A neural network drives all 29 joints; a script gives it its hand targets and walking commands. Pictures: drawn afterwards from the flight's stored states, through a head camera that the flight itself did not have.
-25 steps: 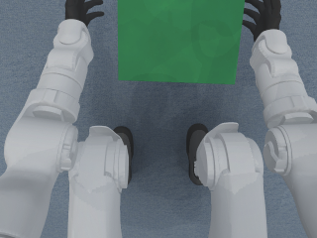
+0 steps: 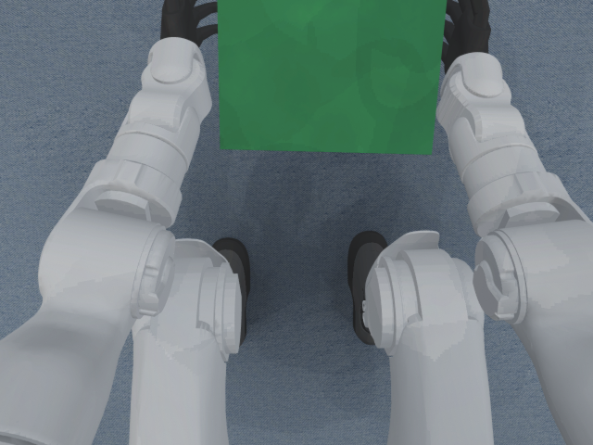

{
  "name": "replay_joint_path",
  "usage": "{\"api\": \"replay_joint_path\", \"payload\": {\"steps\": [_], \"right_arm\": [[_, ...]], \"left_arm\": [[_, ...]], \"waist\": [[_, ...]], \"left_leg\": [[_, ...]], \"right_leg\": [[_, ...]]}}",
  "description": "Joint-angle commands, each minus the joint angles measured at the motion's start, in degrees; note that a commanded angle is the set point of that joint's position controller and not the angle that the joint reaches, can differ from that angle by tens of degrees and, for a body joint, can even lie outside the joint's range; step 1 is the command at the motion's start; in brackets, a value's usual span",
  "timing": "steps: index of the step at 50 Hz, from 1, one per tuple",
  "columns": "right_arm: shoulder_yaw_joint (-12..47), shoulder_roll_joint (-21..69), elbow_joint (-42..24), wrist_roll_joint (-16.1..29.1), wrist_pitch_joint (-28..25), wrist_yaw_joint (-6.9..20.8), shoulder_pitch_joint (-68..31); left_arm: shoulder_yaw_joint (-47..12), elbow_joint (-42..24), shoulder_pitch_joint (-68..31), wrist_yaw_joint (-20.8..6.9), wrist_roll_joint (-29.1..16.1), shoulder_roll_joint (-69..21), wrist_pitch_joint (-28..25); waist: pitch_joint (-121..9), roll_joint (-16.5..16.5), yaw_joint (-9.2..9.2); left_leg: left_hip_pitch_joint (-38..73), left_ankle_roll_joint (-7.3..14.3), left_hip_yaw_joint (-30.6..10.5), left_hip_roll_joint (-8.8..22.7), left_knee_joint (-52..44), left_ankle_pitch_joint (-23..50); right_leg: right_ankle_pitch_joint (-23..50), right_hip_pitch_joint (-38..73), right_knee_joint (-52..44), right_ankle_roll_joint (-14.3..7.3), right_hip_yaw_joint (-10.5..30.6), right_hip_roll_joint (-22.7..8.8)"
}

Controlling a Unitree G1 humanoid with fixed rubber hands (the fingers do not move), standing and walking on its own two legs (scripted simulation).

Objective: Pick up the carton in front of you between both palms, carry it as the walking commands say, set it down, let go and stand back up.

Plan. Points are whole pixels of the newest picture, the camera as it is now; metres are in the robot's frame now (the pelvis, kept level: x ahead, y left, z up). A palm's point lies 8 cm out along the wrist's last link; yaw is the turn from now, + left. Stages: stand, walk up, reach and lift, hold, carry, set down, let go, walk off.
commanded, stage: reach and lift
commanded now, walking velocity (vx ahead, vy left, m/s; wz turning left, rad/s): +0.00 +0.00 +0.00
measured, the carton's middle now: (320, 70) +0.51 -0.04 -0.25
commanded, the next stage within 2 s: none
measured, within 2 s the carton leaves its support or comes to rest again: leaves its support in 0.20 s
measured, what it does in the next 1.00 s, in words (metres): rises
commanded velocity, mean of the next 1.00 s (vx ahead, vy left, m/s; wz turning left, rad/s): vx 0.00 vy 0.00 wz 0.00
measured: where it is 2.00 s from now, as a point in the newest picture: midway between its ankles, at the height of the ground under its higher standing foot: (299, 309)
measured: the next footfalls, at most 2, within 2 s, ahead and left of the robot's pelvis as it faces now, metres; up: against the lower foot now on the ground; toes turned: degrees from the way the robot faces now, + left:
none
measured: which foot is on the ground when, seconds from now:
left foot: down 0.00-1.00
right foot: down 0.00-1.00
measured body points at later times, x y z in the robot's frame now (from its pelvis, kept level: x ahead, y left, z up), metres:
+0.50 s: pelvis +0.00 +0.00 +0.02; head +0.29 -0.01 +0.37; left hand +0.53 +0.11 -0.07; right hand +0.50 -0.19 -0.07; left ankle +0.12 +0.13 -0.34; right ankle +0.12 -0.13 -0.34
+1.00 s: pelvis +0.02 +0.00 +0.16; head +0.24 -0.01 +0.55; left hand +0.49 +0.12 +0.10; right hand +0.47 -0.18 +0.09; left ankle +0.12 +0.13 -0.34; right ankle +0.12 -0.13 -0.34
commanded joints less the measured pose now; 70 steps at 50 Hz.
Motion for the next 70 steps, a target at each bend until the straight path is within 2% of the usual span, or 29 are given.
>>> {"api": "replay_joint_path", "payload": {"steps": [1,3,6,8,14,17,19,21,26,33,38,47,55,70], "right_arm": [[8.4,26.1,-7.8,-0.7,-0.3,7.1,-26.5],[9.5,37.4,-9.5,-1.9,1.2,10.2,-31.6],[9.0,44.7,-12.8,-3.4,3.1,12.8,-33.7],[9.8,48.8,-16.0,-3.0,3.9,13.8,-34.5],[15.0,57.6,-29.7,-0.5,7.1,14.1,-33.4],[16.4,61.9,-35.5,-1.5,10.0,14.5,-30.2],[15.9,64.0,-37.6,-3.5,12.3,15.0,-27.5],[15.1,66.4,-36.7,-5.7,14.6,15.9,-25.3],[8.5,70.0,-26.9,-12.7,18.6,18.2,-20.5],[2.3,71.6,-23.2,-18.8,19.4,19.2,-18.6],[4.1,73.9,-24.8,-18.7,19.9,19.7,-15.8],[12.4,77.7,-30.6,-14.8,20.9,19.8,-8.7],[15.3,79.3,-31.8,-14.2,20.7,19.4,-0.1],[15.4,80.4,-31.0,-16.9,18.4,18.9,16.3]], "left_arm": [[-7.7,-7.0,-23.3,-7.2,1.6,-29.1,-0.3],[-8.5,-6.8,-27.2,-10.2,3.4,-39.9,1.0],[-6.9,-8.7,-28.6,-12.6,5.5,-48.1,2.5],[-7.4,-11.3,-29.3,-13.6,4.9,-52.6,3.2],[-14.2,-24.5,-29.1,-13.3,1.1,-63.5,6.1],[-15.7,-30.1,-26.4,-13.4,2.1,-67.1,8.8],[-15.6,-31.8,-24.5,-13.8,4.1,-68.9,10.7],[-14.4,-31.0,-22.3,-14.5,6.3,-70.3,12.6],[-5.2,-21.9,-17.3,-16.5,13.9,-71.8,16.2],[0.3,-18.3,-15.8,-18.0,18.5,-74.0,17.1],[-1.3,-20.0,-13.1,-18.7,18.3,-75.7,17.6],[-9.3,-25.8,-5.6,-19.1,15.0,-79.1,18.8],[-12.9,-27.3,3.3,-19.1,14.2,-80.7,18.6],[-13.2,-27.3,20.4,-19.2,16.7,-80.8,16.5]], "waist": [[-63.1,0.5,-1.48],[-62.3,1.5,-1.39],[-63.4,1.9,-1.4],[-67.5,1.4,-1.94],[-91.7,0.8,-3.71],[-97.2,0.1,-3.21],[-95.5,0.0,-2.48],[-90.1,-0.2,-1.75],[-73.8,0.1,0.27],[-74.1,0.0,-1.05],[-78.5,-0.2,-0.89],[-83.0,-1.1,-0.09],[-77.1,-0.6,0.08],[-62.8,-1.1,1.15]], "left_leg": [[29.5,1.3,4.6,-2.9,-7.9,11.9],[28.4,1.5,5.2,-3.9,-7.3,10.8],[28.0,1.6,6.2,-5.1,-6.8,11.2],[30.1,1.8,6.6,-5.7,-6.1,14.3],[42.2,1.3,7.8,-6.6,-5.5,23.3],[44.0,1.0,8.3,-7.1,-7.4,21.7],[42.6,0.9,8.6,-7.4,-9.6,17.7],[40.3,1.2,8.5,-7.5,-12.5,12.5],[34.6,2.1,7.8,-7.8,-19.7,2.6],[37.6,2.1,7.2,-8.1,-26.9,2.2],[42.7,1.9,7.1,-8.2,-31.2,4.2],[53.7,1.3,5.8,-7.9,-38.1,10.1],[62.6,1.0,4.2,-7.5,-45.8,12.1],[81.9,1.8,0.2,-5.7,-63.6,17.2]], "right_leg": [[14.0,32.0,-9.1,-0.7,-3.7,2.9],[13.2,30.7,-8.3,-0.9,-4.3,3.8],[13.5,30.7,-7.5,-0.9,-5.6,4.7],[16.5,32.7,-6.7,-0.7,-6.4,5.0],[25.6,46.0,-6.4,-0.1,-8.7,6.2],[24.2,49.1,-8.4,0.3,-9.2,6.9],[20.6,48.7,-10.6,0.4,-9.4,7.2],[15.3,45.5,-13.3,0.3,-9.4,7.5],[3.9,37.0,-20.1,-0.6,-8.6,7.7],[3.8,42.3,-27.3,-1.3,-7.6,8.0],[6.4,48.9,-31.4,-0.9,-7.1,7.9],[12.3,59.9,-37.9,-0.1,-6.3,8.3],[13.8,67.5,-45.3,-0.3,-4.6,8.4],[18.0,86.1,-62.8,-1.1,-0.7,7.2]]}}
